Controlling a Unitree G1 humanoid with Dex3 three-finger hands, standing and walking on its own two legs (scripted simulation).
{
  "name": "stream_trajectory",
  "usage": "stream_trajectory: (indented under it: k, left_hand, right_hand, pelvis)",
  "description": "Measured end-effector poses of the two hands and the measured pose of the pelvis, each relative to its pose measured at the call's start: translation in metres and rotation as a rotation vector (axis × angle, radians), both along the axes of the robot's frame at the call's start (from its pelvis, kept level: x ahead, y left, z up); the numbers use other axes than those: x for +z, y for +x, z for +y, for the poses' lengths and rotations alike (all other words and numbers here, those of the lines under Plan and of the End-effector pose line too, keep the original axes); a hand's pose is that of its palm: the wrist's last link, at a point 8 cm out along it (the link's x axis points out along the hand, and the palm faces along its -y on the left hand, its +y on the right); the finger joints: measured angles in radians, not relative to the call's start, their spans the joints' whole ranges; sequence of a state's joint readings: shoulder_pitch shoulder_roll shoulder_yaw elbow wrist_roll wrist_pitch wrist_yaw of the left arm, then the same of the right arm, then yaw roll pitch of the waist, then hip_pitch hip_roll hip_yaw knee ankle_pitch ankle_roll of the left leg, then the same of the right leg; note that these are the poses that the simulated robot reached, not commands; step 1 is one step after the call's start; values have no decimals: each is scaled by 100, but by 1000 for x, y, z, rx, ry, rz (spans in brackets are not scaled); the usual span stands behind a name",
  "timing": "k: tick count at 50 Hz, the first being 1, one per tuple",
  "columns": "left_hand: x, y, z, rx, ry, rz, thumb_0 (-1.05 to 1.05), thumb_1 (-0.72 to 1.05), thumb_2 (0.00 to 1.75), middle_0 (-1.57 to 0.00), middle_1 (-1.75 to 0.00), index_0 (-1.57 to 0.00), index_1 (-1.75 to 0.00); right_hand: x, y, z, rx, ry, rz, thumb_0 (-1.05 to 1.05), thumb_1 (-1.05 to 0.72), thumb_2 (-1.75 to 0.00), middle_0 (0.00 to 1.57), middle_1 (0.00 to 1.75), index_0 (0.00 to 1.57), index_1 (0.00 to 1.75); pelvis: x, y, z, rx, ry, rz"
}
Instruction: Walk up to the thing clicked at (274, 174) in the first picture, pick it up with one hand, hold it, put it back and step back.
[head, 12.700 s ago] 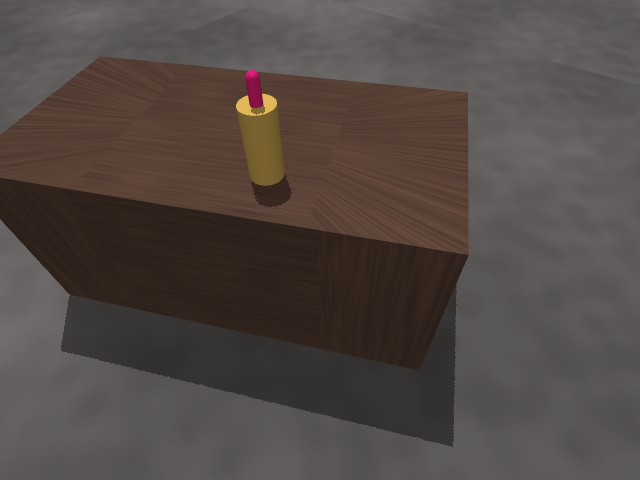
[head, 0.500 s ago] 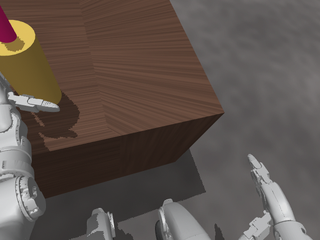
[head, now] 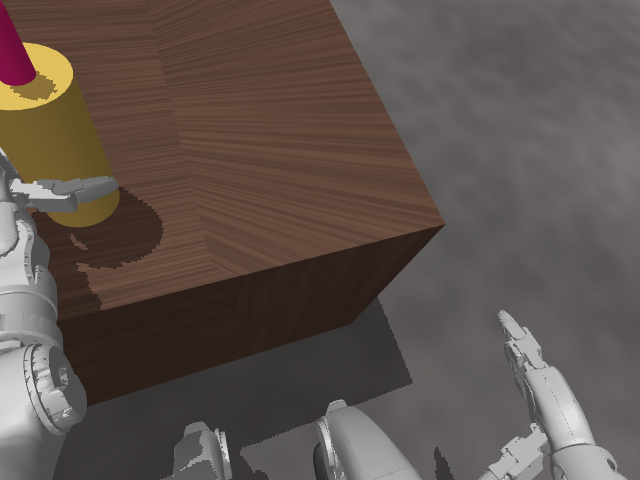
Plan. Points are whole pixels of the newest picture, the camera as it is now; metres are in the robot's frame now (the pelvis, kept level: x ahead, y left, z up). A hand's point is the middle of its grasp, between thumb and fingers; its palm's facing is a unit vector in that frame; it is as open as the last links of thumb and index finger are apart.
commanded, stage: close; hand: left
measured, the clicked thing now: (43, 123) +0.53 +0.21 +0.08
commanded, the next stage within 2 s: settle in 0.08 s
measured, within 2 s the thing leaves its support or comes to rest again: leaves its support in 0.36 s
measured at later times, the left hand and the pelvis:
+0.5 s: hand (33, 159) +0.50 +0.23 +0.06, palm faces +0.25 -0.97 -0.01, open 11.6 cm; pelvis +0.00 +0.00 +0.01, yaw +0 degrees
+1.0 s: hand (21, 135) +0.50 +0.22 +0.09, palm faces +0.25 -0.97 +0.00, open 11.7 cm; pelvis +0.01 +0.00 +0.03, yaw +1 degrees
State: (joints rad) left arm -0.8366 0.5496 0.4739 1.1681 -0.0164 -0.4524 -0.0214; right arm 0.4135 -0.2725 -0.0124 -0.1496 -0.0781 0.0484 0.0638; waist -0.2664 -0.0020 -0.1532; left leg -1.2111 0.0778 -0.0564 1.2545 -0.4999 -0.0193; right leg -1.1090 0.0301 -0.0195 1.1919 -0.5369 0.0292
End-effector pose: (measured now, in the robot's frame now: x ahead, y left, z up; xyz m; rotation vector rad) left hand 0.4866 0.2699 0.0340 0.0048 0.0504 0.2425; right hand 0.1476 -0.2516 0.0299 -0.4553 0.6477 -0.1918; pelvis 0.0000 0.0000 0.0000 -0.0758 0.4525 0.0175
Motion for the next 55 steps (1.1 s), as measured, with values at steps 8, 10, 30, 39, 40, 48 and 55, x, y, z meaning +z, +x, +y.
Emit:
stream_trajectory:
  k: [8, 10, 30, 39, 40, 48, 55]
  left_hand:
    - [-2, -13, 4, 28, -7, -13, -1, -45, 67, -67, -73, -71, -70]
    - [-2, -15, 5, 28, -6, -20, 0, -47, 75, -66, -77, -70, -74]
    - [37, -15, 7, 17, 12, -35, 0, -53, 100, -62, -89, -64, -88]
    - [48, -16, 3, 16, -2, -19, 0, -55, 102, -62, -90, -64, -89]
    - [49, -17, 2, 16, -3, -19, 0, -55, 102, -62, -90, -64, -89]
    - [56, -18, 0, 16, -2, -32, 0, -55, 102, -62, -90, -64, -89]
    - [64, -16, 2, 12, 3, -27, 0, -55, 103, -62, -90, -64, -89]
  right_hand:
    - [-2, 3, 3, 1, 20, -2, -1, 50, -5, 6, 5, 6, 5]
    - [-3, 4, 5, 7, 29, 4, -1, 50, -5, 6, 5, 6, 5]
    - [0, 5, 6, -15, 56, 7, -1, 50, -6, 6, 5, 6, 5]
    - [2, 5, 6, -17, 80, 4, -1, 51, -6, 6, 5, 6, 5]
    - [2, 5, 5, -18, 79, 5, -1, 51, -6, 6, 5, 6, 5]
    - [7, 6, 2, -23, 74, 5, -1, 52, -6, 6, 5, 6, 5]
    - [8, 9, 1, -31, 75, 10, -1, 52, -6, 6, 5, 6, 5]
  pelvis:
    - [3, 2, 1, 1, 3, -15]
    - [3, 2, 0, 2, 4, -15]
    - [16, 5, 4, 5, 8, -59]
    - [23, 5, 3, 2, 16, -74]
    - [23, 5, 3, 2, 16, -75]
    - [28, 5, 1, 6, 20, -90]
    - [32, 9, 1, 6, 21, -95]
